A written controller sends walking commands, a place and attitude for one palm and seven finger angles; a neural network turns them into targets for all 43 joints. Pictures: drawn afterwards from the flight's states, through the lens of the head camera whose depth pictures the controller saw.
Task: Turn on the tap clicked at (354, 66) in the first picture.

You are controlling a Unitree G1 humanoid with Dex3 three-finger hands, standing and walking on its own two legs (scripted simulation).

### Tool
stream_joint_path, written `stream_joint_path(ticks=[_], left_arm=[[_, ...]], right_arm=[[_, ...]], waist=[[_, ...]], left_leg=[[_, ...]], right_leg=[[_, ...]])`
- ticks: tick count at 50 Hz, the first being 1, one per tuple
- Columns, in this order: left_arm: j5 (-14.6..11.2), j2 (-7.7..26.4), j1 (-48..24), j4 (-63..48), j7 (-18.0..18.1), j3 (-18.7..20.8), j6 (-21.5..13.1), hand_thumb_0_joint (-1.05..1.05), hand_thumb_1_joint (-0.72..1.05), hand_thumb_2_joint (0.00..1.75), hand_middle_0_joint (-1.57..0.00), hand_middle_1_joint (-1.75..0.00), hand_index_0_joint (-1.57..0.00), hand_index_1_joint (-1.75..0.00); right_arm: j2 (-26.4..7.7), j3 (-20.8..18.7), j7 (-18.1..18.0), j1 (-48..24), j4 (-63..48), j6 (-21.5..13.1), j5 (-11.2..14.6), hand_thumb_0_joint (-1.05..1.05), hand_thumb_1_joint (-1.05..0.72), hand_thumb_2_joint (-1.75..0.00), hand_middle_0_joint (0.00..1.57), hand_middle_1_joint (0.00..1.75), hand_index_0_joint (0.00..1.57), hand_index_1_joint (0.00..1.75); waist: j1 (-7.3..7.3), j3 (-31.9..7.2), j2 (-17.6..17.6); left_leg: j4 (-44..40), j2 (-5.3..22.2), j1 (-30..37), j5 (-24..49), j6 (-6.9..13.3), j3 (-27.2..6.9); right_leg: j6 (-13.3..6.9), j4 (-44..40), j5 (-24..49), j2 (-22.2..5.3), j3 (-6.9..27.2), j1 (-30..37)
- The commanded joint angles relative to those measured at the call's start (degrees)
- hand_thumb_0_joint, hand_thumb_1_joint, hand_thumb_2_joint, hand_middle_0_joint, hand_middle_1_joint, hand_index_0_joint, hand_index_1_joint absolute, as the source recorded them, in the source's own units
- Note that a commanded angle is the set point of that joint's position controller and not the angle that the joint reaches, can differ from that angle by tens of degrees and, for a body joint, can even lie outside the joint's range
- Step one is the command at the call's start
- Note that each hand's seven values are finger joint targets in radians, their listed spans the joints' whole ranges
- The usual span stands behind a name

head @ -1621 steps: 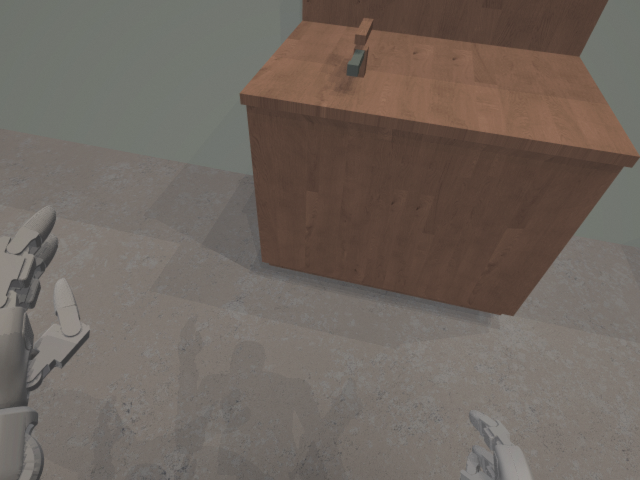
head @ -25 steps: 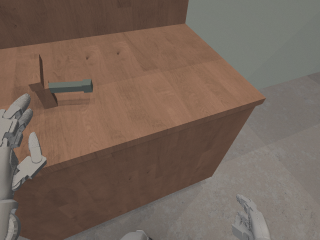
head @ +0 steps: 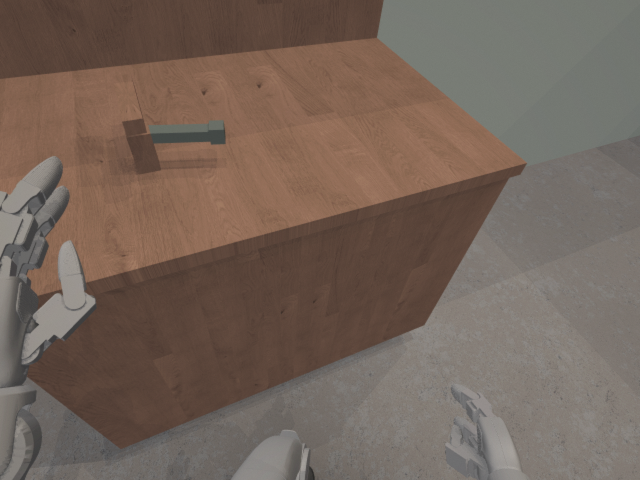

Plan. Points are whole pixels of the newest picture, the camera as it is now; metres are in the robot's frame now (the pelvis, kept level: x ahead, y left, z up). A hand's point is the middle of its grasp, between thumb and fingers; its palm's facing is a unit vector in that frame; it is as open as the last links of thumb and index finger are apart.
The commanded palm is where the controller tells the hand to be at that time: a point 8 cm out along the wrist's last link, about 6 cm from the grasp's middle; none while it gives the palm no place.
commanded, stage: stop stepping back and stand still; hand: left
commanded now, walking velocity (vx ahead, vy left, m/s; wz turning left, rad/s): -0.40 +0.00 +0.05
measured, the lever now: (217, 132) +0.60 +0.23 +0.09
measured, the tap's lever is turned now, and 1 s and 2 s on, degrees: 76 76 76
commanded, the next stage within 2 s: stand and check the lever's angle in 1.24 s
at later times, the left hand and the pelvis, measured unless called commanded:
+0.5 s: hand out of the picture +0.04 +0.29 +0.19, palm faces +0.40 -0.82 -0.41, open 7.4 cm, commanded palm -0.01 +0.32 +0.19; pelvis -0.16 +0.04 +0.00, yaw +1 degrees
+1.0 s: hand out of the picture -0.06 +0.29 +0.20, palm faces +0.49 -0.76 -0.42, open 7.4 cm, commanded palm -0.11 +0.31 +0.19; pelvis -0.25 +0.02 +0.01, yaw +5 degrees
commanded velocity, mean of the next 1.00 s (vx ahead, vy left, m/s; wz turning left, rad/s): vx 0.23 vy -0.04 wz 0.00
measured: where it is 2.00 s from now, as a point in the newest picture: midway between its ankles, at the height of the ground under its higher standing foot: outside the picture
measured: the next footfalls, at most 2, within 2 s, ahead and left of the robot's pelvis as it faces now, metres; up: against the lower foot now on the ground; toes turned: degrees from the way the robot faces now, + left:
left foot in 0.16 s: +0.04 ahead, +0.13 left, +0.00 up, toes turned -1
right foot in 0.46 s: -0.11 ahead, -0.04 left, +0.00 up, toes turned -3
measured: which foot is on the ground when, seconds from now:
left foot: up 0.00-0.14, down 0.16-0.46, up 0.48-0.72, down 0.74-1.00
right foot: down 0.00-0.14, up 0.16-0.44, down 0.46-0.72, up 0.74-1.00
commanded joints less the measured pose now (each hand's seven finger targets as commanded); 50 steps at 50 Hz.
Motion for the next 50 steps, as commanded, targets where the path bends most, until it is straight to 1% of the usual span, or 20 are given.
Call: stream_joint_path(ticks=[1, 5, 6, 7, 9, 12, 19, 21, 23, 27, 30, 34, 35, 36, 37, 38, 41, 48, 49, 50], left_arm=[[-0.46, 8.08, -8.82, -7.78, -1.6, 7.57, -4.3, 0.0, 0.9, 0.9, -0.2, -0.3, -0.2, -0.3], [0.74, 13.11, -9.0, -11.49, 0.23, 11.04, -6.16, 0.0, 0.9, 0.9, -0.2, -0.3, -0.2, -0.3], [1.19, 10.25, -6.67, -12.87, 0.58, 9.74, -6.65, 0.0, 0.9, 0.9, -0.2, -0.3, -0.2, -0.3], [1.64, 10.45, -5.61, -16.14, 1.29, 10.26, -6.96, 0.0, 0.9, 0.9, -0.2, -0.3, -0.2, -0.3], [0.49, 11.41, 0.57, -13.49, 1.59, 12.66, -5.91, 0.0, 0.9, 0.9, -0.2, -0.3, -0.2, -0.3], [-0.01, 12.47, 0.74, -22.45, 1.32, 13.91, -3.45, 0.0, 0.9, 0.9, -0.2, -0.3, -0.2, -0.3], [0.8, 10.99, 2.43, -12.42, 1.17, 11.65, -1.43, 0.0, 0.9, 0.9, -0.2, -0.3, -0.2, -0.3], [1.09, 9.07, 0.86, -5.06, 0.78, 10.51, -0.45, 0.0, 0.9, 0.9, -0.2, -0.3, -0.2, -0.3], [1.34, 7.56, -2.8, -2.31, -0.63, 7.75, 0.04, 0.0, 0.9, 0.9, -0.2, -0.3, -0.2, -0.3], [0.78, 7.72, -10.96, 1.15, -2.35, 6.21, -0.64, 0.0, 0.9, 0.9, -0.2, -0.3, -0.2, -0.3], [1.47, 8.81, -13.5, -6.78, -1.2, 4.67, -2.64, 0.0, 0.9, 0.9, -0.2, -0.3, -0.2, -0.3], [1.29, 9.41, -5.35, -11.98, 1.86, 5.95, -1.97, 0.0, 0.9, 0.9, -0.2, -0.3, -0.2, -0.3], [1.37, 9.53, -5.35, -13.26, 2.25, 6.92, -2.48, 0.0, 0.9, 0.9, -0.2, -0.3, -0.2, -0.3], [1.2, 9.77, -5.31, -14.25, 2.9, 7.89, -3.09, 0.0, 0.9, 0.9, -0.2, -0.3, -0.2, -0.3], [2.15, 11.9, -6.96, -14.63, 3.27, 9.2, -3.73, 0.0, 0.9, 0.9, -0.2, -0.3, -0.2, -0.3], [2.4, 14.3, -6.44, -14.25, 2.93, 12.71, -3.98, 0.0, 0.9, 0.9, -0.2, -0.3, -0.2, -0.3], [1.62, 10.46, -2.79, -4.9, 1.72, 10.58, -3.33, 0.0, 0.9, 0.9, -0.2, -0.3, -0.2, -0.3], [1.02, 5.55, 0.29, 4.36, 1.69, 6.78, -2.12, 0.0, 0.9, 0.9, -0.2, -0.3, -0.2, -0.3], [1.34, 4.23, 1.81, 5.49, 1.24, 4.68, -1.45, 0.0, 0.9, 0.9, -0.2, -0.3, -0.2, -0.3], [1.75, 5.67, -1.0, 2.42, 0.79, 4.62, -1.66, 0.0, 0.9, 0.9, -0.2, -0.3, -0.2, -0.3]], right_arm=[[-6.13, -3.05, 0.38, -5.38, -11.62, -0.79, 2.24, 0.0, -0.9, -0.9, 0.2, 0.3, 0.2, 0.3], [-7.45, -0.72, -1.26, -7.58, -11.12, 1.01, 0.83, 0.0, -0.9, -0.9, 0.2, 0.3, 0.2, 0.3], [-7.65, -2.28, -1.21, -6.05, -12.01, 0.0, 0.69, 0.0, -0.9, -0.9, 0.2, 0.3, 0.2, 0.3], [-10.3, -4.54, -0.82, -3.21, -12.97, -1.56, 0.45, 0.0, -0.9, -0.9, 0.2, 0.3, 0.2, 0.3], [-10.65, -6.81, -0.08, 1.38, -12.14, -3.1, 1.72, 0.0, -0.9, -0.9, 0.2, 0.3, 0.2, 0.3], [-9.25, -6.32, 1.52, -1.93, -12.76, -3.13, 1.19, 0.0, -0.9, -0.9, 0.2, 0.3, 0.2, 0.3], [-7.87, -3.54, -0.16, -3.44, -10.67, -3.61, 1.13, 0.0, -0.9, -0.9, 0.2, 0.3, 0.2, 0.3], [-7.8, -3.78, -1.12, -2.19, -9.45, -2.63, 0.77, 0.0, -0.9, -0.9, 0.2, 0.3, 0.2, 0.3], [-8.02, -5.6, -1.43, 1.08, -8.33, -1.25, 1.51, 0.0, -0.9, -0.9, 0.2, 0.3, 0.2, 0.3], [-9.22, -5.43, -0.53, -2.23, -8.95, -1.69, 2.62, 0.0, -0.9, -0.9, 0.2, 0.3, 0.2, 0.3], [-7.63, -3.88, -1.2, -3.04, -8.44, -1.83, 2.02, 0.0, -0.9, -0.9, 0.2, 0.3, 0.2, 0.3], [-7.19, -3.34, -3.21, -0.27, -9.15, -5.83, 1.64, 0.0, -0.9, -0.9, 0.2, 0.3, 0.2, 0.3], [-8.32, -3.44, -3.43, 0.58, -9.43, -6.13, 1.02, 0.0, -0.9, -0.9, 0.2, 0.3, 0.2, 0.3], [-9.68, -3.85, -3.45, -0.11, -10.43, -6.09, 0.85, 0.0, -0.9, -0.9, 0.2, 0.3, 0.2, 0.3], [-8.13, -3.62, -3.42, -1.15, -10.51, -6.19, 1.37, 0.0, -0.9, -0.9, 0.2, 0.3, 0.2, 0.3], [-8.76, -4.75, -3.04, -2.15, -9.95, -6.44, 1.62, 0.0, -0.9, -0.9, 0.2, 0.3, 0.2, 0.3], [-7.72, -3.99, -1.16, 0.32, -6.84, -6.18, 2.41, 0.0, -0.9, -0.9, 0.2, 0.3, 0.2, 0.3], [-8.99, -4.63, -2.84, -0.39, -9.55, -4.51, 1.68, 0.0, -0.9, -0.9, 0.2, 0.3, 0.2, 0.3], [-8.17, -4.57, -2.65, -0.35, -9.29, -4.45, 1.66, 0.0, -0.9, -0.9, 0.2, 0.3, 0.2, 0.3], [-7.36, -5.06, -2.28, -1.59, -9.51, -3.94, 1.77, 0.0, -0.9, -0.9, 0.2, 0.3, 0.2, 0.3]], waist=[[-2.89, -1.08, -17.88], [-2.85, 0.42, 11.62], [-2.67, -3.16, 18.21], [-1.83, -9.24, 25.74], [-2.84, -14.19, 12.0], [-3.78, -15.09, 3.96], [-0.83, -6.33, 18.45], [0.41, -7.44, 8.74], [-1.31, -7.22, -18.32], [-3.23, 0.22, -15.84], [-3.2, -1.07, 3.53], [-2.2, -9.02, -1.59], [-2.57, -10.46, 4.72], [-2.61, -8.61, 19.86], [-2.88, -5.79, 20.14], [-1.35, -7.48, 12.17], [-3.1, 3.1, 10.72], [0.77, -4.37, 1.41], [0.77, -4.31, -7.01], [0.78, -5.17, -22.09]], left_leg=[[31.06, 4.35, 7.37, -11.58, 0.05, -11.6], [-29.47, 4.41, 14.28, 4.13, 0.45, -1.39], [-33.18, 6.96, 22.68, 18.7, 1.62, -2.38], [-30.54, 17.94, 32.59, 33.29, 6.19, -17.12], [-32.36, 23.14, 30.81, 18.99, 11.39, -25.63], [-34.9, 17.59, 24.54, -3.65, 10.34, -27.41], [-42.19, 12.25, 9.61, -18.49, 2.67, -13.49], [-30.92, 9.29, 9.26, -15.48, 0.97, -7.53], [15.42, -1.05, 11.79, -7.48, 2.09, 5.02], [34.2, 5.49, 1.29, 4.75, 2.98, -6.52], [11.82, 8.13, 9.69, 0.8, 5.11, -1.08], [-25.01, 3.67, 26.03, -4.45, 7.04, 5.05], [-34.1, 5.84, 28.77, -8.43, 8.48, -0.81], [-41.22, 17.78, 32.82, -13.96, 12.87, -19.87], [-42.39, 23.64, 29.34, -10.04, 16.41, -27.22], [-39.8, 22.94, 26.73, 3.84, 15.77, -20.75], [-41.47, 22.24, 20.91, -5.05, 16.53, -23.09], [-26.55, 11.71, 2.68, -16.38, 9.01, -4.63], [-10.86, 6.32, 1.35, -11.68, 7.53, 1.22], [8.81, 2.66, -4.88, -9.08, 6.02, 2.54]], right_leg=[[-11.83, -10.35, 36.92, -23.47, 9.0, -13.38], [-3.47, 8.07, 33.37, -12.6, 4.47, -5.48], [-2.19, 12.26, 13.81, -9.12, 3.42, -9.34], [-0.05, 22.7, -8.25, -3.64, 3.0, -19.41], [1.22, 33.04, -16.61, 0.81, 7.27, -21.83], [2.5, 37.2, -6.05, -1.23, 10.09, -20.34], [-1.17, 6.82, -9.3, 2.17, -2.05, -1.47], [-3.01, -7.64, -4.16, 3.02, -3.81, 6.49], [-9.27, -19.01, 12.34, -12.23, 8.84, -2.53], [-11.31, -19.05, -7.49, -19.88, 19.74, -19.23], [-10.43, -17.21, -14.76, -19.68, 18.25, -21.24], [-6.21, -6.54, -18.7, -13.03, 10.56, -12.9], [-3.92, 4.51, -17.99, -8.5, 7.51, -12.74], [-0.13, 22.12, -14.79, -0.98, 0.43, -22.71], [0.97, 33.3, -12.97, -0.63, 3.08, -29.48], [1.06, 39.76, -9.24, -2.12, 6.78, -28.02], [0.89, 39.44, -3.86, -6.97, 9.49, -34.68], [0.4, 1.1, -5.0, -1.09, -3.58, 10.09], [-1.36, -4.72, -6.65, -4.06, 1.43, 10.62], [-5.82, -14.25, -13.07, -16.44, 22.64, 10.24]])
